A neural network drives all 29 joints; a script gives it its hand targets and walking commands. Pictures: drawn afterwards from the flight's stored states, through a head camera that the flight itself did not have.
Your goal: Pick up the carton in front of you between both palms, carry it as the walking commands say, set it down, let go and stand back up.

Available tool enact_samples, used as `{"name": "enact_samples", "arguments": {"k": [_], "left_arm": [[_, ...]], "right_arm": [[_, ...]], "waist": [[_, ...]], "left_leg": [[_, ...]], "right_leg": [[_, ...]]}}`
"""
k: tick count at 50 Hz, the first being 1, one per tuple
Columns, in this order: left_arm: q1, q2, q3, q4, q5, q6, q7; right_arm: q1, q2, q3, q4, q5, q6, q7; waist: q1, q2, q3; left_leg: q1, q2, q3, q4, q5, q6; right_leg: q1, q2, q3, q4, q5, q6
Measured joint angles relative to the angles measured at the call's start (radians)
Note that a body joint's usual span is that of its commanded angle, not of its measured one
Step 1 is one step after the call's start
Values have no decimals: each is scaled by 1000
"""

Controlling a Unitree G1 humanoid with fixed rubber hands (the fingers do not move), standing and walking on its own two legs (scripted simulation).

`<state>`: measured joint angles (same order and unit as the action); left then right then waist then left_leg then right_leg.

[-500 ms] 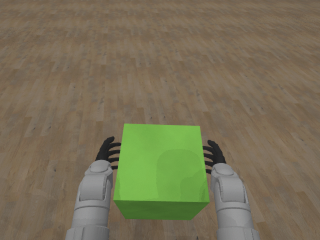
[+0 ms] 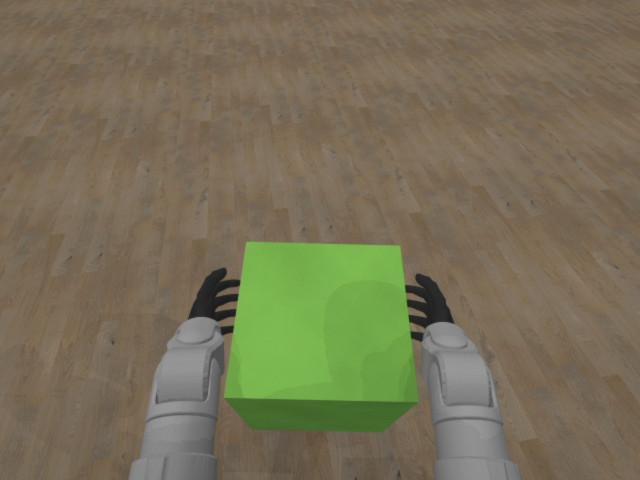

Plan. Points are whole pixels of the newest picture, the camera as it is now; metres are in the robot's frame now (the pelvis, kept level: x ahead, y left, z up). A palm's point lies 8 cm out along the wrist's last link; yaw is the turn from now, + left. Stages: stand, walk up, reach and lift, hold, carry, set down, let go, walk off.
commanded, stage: carry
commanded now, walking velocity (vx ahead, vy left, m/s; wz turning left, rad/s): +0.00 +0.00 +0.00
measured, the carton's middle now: (319, 345) +0.33 +0.00 -0.05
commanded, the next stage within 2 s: hold in 2.00 s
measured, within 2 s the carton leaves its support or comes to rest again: neither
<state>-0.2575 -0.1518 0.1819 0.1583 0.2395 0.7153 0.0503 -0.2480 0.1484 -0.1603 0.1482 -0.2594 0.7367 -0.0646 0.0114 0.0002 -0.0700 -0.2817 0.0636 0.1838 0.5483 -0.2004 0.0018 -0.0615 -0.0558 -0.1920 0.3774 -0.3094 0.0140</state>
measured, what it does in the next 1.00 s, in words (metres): shifts its weight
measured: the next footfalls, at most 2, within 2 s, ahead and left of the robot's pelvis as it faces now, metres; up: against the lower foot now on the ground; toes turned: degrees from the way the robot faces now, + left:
none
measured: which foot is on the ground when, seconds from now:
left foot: down 0.00-1.00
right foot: down 0.00-1.00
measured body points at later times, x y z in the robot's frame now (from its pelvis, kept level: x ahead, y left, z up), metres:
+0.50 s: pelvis -0.02 -0.01 -0.02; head -0.02 -0.01 +0.43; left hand +0.29 +0.14 +0.01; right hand +0.28 -0.16 +0.01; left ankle -0.02 +0.12 -0.75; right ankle -0.12 -0.08 -0.75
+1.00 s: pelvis -0.08 +0.00 -0.01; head -0.10 +0.01 +0.44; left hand +0.23 +0.15 +0.02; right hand +0.23 -0.15 +0.02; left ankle -0.02 +0.12 -0.75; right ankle -0.12 -0.08 -0.75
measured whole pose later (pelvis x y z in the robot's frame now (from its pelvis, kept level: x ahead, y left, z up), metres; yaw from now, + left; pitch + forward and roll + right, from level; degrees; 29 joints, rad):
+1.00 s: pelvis -0.08 +0.00 -0.01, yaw -1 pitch +0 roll +0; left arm -0.28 -0.16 0.22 0.24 0.27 0.72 0.03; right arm -0.28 0.16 -0.21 0.25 -0.27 0.73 -0.04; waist 0.01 -0.01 -0.08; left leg -0.33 0.09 0.19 0.52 -0.19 0.01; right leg -0.17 -0.05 -0.21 0.52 -0.35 -0.02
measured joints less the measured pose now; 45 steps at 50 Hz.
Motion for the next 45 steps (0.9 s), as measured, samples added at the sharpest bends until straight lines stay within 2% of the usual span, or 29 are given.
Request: {"name": "enact_samples", "arguments": {"k": [3, 6, 8, 13, 20, 28, 45], "left_arm": [[-3, -1, -15, 11, 3, -3, -6], [5, 2, -6, 8, 7, -5, -2], [20, 5, -1, -3, 4, -2, 1], [34, 8, -13, -29, -17, 1, 10], [7, 2, -7, 11, 3, -8, 1], [13, 3, 2, 4, 1, 0, 3], [-19, -4, 36, 78, 31, 6, -14]], "right_arm": [[17, -3, -8, -10, -4, -5, 0], [17, -3, 3, 1, 9, -9, 3], [13, -1, 10, 11, 17, -6, 3], [13, -3, 16, -6, 20, -3, -4], [11, -2, -2, 8, 11, -11, -2], [1, 0, -1, 18, 18, -4, 1], [-25, 6, -38, 93, -10, -5, 23]], "waist": [[-4, 2, 2], [-10, -25, 13], [-10, -31, 27], [-4, -17, 12], [-17, -10, 10], [-15, -18, 17], [-6, -7, -9]], "left_leg": [[28, -13, -5, -79, -40, 1], [49, -26, 9, -121, -49, -1], [43, -22, 9, -94, -33, 8], [-1, -3, 2, -32, -41, 0], [2, 1, 3, -38, -74, -12], [-26, 16, 3, 11, -80, -9], [-37, 21, 3, -17, -12, 8]], "right_leg": [[-7, 3, -4, 33, -41, -16], [-56, -20, 6, 135, -72, -7], [-70, -22, 20, 174, -29, 0], [-27, 3, 24, 59, -73, -8], [-59, -3, 2, 126, -102, -20], [-73, 1, -8, 146, -117, -30], [-95, 4, -15, 146, -61, -33]]}}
